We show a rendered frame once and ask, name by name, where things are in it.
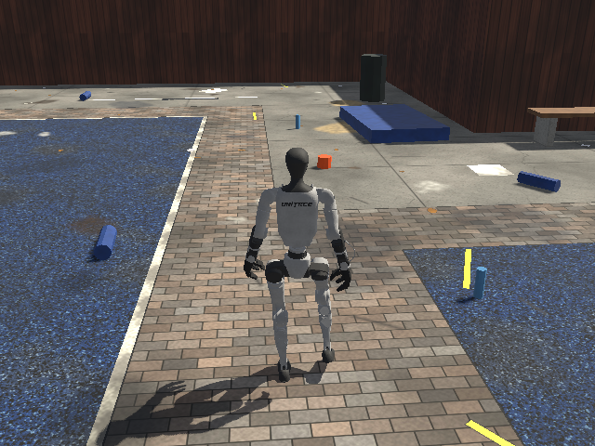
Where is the left robot upper arm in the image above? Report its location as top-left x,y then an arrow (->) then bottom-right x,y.
253,188 -> 278,239

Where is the right robot forearm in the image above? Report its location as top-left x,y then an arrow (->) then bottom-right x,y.
331,226 -> 350,270

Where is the robot left shin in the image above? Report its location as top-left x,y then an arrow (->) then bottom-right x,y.
272,311 -> 288,370

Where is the right robot upper arm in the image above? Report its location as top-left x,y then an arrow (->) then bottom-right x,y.
316,188 -> 341,241

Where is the right robot hand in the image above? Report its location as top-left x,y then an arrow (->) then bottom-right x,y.
330,267 -> 351,292

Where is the left robot thigh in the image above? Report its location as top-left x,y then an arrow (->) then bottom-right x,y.
265,259 -> 288,327

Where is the left robot forearm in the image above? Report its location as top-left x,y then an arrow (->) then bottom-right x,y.
245,225 -> 263,263

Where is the left robot hand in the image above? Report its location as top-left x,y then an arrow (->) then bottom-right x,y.
244,259 -> 265,280

